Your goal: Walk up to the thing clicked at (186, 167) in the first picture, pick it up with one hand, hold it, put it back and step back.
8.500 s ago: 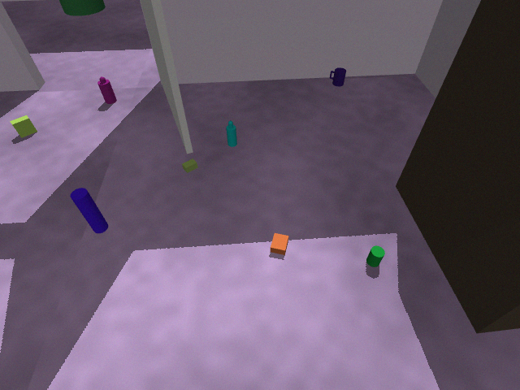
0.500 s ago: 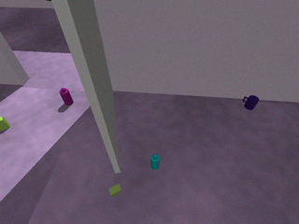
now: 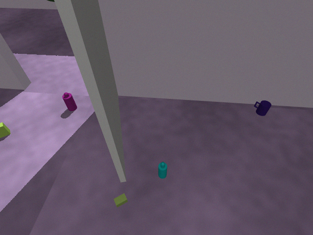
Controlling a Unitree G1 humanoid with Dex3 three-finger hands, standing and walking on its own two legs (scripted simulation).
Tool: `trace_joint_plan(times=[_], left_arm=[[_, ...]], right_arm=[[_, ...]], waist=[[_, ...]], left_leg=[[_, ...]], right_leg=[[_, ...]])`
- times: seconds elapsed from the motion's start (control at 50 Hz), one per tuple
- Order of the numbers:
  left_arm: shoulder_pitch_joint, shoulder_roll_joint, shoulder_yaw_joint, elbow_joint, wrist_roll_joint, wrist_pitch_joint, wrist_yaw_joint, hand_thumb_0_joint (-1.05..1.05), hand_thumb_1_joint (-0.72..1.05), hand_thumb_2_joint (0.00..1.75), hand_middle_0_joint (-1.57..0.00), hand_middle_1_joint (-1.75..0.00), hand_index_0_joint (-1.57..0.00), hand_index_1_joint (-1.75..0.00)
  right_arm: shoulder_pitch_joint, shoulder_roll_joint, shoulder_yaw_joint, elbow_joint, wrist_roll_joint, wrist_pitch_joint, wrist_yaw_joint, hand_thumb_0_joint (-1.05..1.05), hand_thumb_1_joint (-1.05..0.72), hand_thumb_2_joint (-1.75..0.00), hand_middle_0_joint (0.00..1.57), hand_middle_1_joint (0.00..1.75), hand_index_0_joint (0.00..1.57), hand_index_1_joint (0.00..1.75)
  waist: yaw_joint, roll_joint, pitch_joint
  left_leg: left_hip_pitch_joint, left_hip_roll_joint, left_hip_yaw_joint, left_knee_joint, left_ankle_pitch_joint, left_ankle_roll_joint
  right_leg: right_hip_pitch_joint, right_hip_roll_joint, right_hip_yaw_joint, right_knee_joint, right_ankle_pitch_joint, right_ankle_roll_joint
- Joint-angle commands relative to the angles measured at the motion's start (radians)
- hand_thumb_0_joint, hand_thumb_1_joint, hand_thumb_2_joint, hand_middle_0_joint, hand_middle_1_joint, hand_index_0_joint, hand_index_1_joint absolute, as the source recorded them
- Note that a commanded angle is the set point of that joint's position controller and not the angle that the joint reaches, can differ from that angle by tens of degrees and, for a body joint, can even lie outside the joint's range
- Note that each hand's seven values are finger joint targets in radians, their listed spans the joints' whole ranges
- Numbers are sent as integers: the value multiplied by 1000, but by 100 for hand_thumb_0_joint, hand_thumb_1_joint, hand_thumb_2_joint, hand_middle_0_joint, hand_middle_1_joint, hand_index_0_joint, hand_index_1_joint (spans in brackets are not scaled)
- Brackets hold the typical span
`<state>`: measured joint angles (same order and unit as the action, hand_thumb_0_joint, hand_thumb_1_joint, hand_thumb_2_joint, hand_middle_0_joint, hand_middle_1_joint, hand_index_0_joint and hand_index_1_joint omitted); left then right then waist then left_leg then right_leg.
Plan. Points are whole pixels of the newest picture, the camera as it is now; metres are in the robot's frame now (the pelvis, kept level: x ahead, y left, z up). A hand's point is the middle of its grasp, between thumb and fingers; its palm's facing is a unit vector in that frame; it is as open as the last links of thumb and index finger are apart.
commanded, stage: walk up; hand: left
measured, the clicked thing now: (120, 200) +0.46 +0.26 -0.76
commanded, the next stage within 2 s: stand in 1.68 s
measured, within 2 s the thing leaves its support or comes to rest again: neither
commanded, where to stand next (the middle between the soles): +0.07 +0.02 m, yaw +0 degrees
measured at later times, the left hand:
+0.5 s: hand out of the picture +0.11 +0.27 -0.16, palm faces +0.00 -0.93 -0.37, open 7.3 cm
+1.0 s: hand out of the picture +0.09 +0.26 -0.15, palm faces +0.00 -0.93 -0.36, open 7.3 cm
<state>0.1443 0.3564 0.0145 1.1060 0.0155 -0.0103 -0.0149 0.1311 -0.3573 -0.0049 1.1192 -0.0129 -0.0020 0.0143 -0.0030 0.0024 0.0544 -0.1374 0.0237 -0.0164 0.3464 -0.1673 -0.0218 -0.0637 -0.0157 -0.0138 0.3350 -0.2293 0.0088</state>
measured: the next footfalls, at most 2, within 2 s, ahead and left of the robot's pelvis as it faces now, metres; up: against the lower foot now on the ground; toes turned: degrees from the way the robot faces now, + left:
none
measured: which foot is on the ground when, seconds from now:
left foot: down 0.00-1.00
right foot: down 0.00-1.00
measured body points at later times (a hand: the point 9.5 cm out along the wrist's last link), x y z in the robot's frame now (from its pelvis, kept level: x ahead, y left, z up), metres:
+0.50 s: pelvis +0.04 +0.01 -0.01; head +0.05 +0.01 +0.44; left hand +0.11 +0.32 -0.14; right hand +0.13 -0.30 -0.13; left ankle +0.02 +0.14 -0.75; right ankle -0.03 -0.12 -0.75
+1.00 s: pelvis +0.01 +0.00 +0.00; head +0.02 +0.00 +0.45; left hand +0.09 +0.31 -0.13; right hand +0.10 -0.29 -0.13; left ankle +0.02 +0.14 -0.75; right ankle -0.03 -0.12 -0.75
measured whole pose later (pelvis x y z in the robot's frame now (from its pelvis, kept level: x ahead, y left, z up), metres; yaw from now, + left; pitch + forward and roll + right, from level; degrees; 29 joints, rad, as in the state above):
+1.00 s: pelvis +0.01 +0.00 +0.00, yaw +0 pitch -4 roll +0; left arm 0.11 0.35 0.02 1.12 0.01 0.00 0.00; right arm 0.10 -0.34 -0.02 1.11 -0.01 0.01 0.01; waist 0.00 0.01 0.06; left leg -0.09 0.01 -0.01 0.35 -0.19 -0.02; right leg -0.02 -0.03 -0.01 0.34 -0.25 0.02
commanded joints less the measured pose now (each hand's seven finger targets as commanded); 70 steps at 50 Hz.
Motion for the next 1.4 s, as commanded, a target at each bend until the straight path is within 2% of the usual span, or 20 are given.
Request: trace_joint_plan(times=[0.0, 0.04, 0.08, 0.14, 0.18, 0.28, 0.34, 0.42, 0.44, 0.46, 0.52, 0.66, 0.74, 0.94, 1.04, 1.22, 1.38], left_arm=[[-20, 236, 65, -78, 7, -21, 16, 0, 90, 90, -20, -30, -20, -30], [-12, 234, 68, -87, 6, -23, 18, 0, 90, 90, -20, -30, -20, -30], [-15, 226, 66, -96, 3, -25, 18, 0, 90, 90, -20, -30, -20, -30], [5, 214, 61, -101, -5, -24, 20, 0, 90, 90, -20, -30, -20, -30], [13, 219, 62, -99, -7, -24, 23, 0, 90, 90, -20, -30, -20, -30], [21, 233, 63, -113, -6, -20, 30, 0, 90, 90, -20, -30, -20, -30], [18, 240, 63, -123, -6, -19, 31, 0, 90, 90, -20, -30, -20, -30], [12, 230, 61, -132, -10, -19, 34, 0, 90, 90, -20, -30, -20, -30], [-12, 213, 52, -113, -10, -15, 39, 0, 90, 90, -20, -30, -20, -30], [-24, 214, 51, -122, -11, -13, 40, 0, 90, 90, -20, -30, -20, -30], [-17, 213, 52, -109, -15, -11, 44, 0, 90, 90, -20, -30, -20, -30], [-60, 210, 45, -84, -5, -14, 40, 0, 90, 90, -20, -30, -20, -30], [-65, 208, 47, -70, -4, -17, 37, 0, 90, 90, -20, -30, -20, -30], [-77, 208, 53, -52, 2, -17, 31, 0, 90, 90, -20, -30, -20, -30], [-76, 210, 54, -43, 4, -18, 28, 0, 90, 90, -20, -30, -20, -30], [-66, 205, 55, -39, 3, -16, 24, 0, 90, 90, -20, -30, -20, -30], [-72, 207, 53, -38, 2, -17, 25, 0, 90, 90, -20, -30, -20, -30]], right_arm=[[-18, -199, -55, -83, -14, -19, -8, 0, -90, -90, 20, 30, 20, 30], [-13, -201, -56, -94, -15, -23, -8, 0, -90, -90, 20, 30, 20, 30], [-6, -202, -58, -101, -14, -30, -10, 0, -90, -90, 20, 30, 20, 30], [5, -212, -64, -114, -7, -34, -14, 0, -90, -90, 20, 30, 20, 30], [5, -214, -68, -125, -4, -30, -15, 0, -90, -90, 20, 30, 20, 30], [-4, -209, -76, -150, -1, -16, -16, 0, -90, -90, 20, 30, 20, 30], [-20, -208, -78, -158, -2, -14, -16, 0, -90, -90, 20, 30, 20, 30], [-10, -205, -80, -162, -1, -13, -17, 0, -90, -90, 20, 30, 20, 30], [-47, -193, -72, -150, 4, -11, -22, 0, -90, -90, 20, 30, 20, 30], [-46, -198, -73, -150, 6, -10, -23, 0, -90, -90, 20, 30, 20, 30], [-47, -199, -73, -136, 6, -6, -26, 0, -90, -90, 20, 30, 20, 30], [-96, -193, -63, -117, 7, -3, -21, 0, -90, -90, 20, 30, 20, 30], [-89, -193, -59, -99, 6, -11, -22, 0, -90, -90, 20, 30, 20, 30], [-93, -190, -58, -81, 1, -12, -20, 0, -90, -90, 20, 30, 20, 30], [-85, -190, -58, -72, -1, -12, -17, 0, -90, -90, 20, 30, 20, 30], [-59, -190, -54, -62, -2, -17, -18, 0, -90, -90, 20, 30, 20, 30], [-47, -191, -55, -62, 0, -18, -20, 0, -90, -90, 20, 30, 20, 30]], waist=[[14, -30, 8], [15, -26, 24], [10, -7, 1], [12, 25, -65], [15, 19, -81], [12, -4, -80], [13, -4, -65], [11, -11, -71], [10, -1, -59], [5, 6, -65], [11, 11, -103], [8, 14, -90], [9, 12, -118], [7, -9, -56], [7, -7, -41], [9, 9, -46], [2, 2, -53]], left_leg=[[-55, 46, -52, -17, -141, 62], [-49, 50, -59, -3, -45, 63], [-12, 69, -72, -1, 90, 66], [36, 93, -84, 16, 247, 87], [44, 90, -74, 41, 283, 94], [5, 64, -43, 95, 212, 91], [-3, 58, -39, 110, 215, 92], [29, 70, -44, 124, 301, 101], [45, 86, -54, 97, 391, 85], [58, 86, -51, 90, 429, 82], [104, 89, -37, 92, 465, 80], [91, 85, -44, 15, 306, 66], [114, 91, -46, 1, 324, 68], [76, 77, -47, -33, 146, 60], [60, 74, -56, -42, 98, 56], [30, 79, -75, -56, 87, 53], [36, 78, -72, -41, 139, 54]], right_leg=[[-79, -104, 118, -87, -165, -67], [-94, -104, 120, -75, -111, -70], [-83, -91, 89, -34, 43, -60], [-23, -74, 50, 28, 209, -45], [3, -70, 42, 42, 252, -44], [26, -86, 62, 56, 255, -62], [11, -91, 61, 75, 265, -70], [-1, -81, 44, 106, 327, -62], [-17, -99, 51, 73, 413, -47], [-9, -97, 46, 69, 435, -40], [15, -94, 33, 70, 447, -33], [26, -101, 48, -4, 325, -25], [41, -99, 43, -8, 313, -25], [-11, -100, 61, -65, 175, -30], [-28, -99, 73, -80, 125, -32], [-19, -90, 67, -77, 85, -32], [-9, -94, 62, -68, 148, -30]])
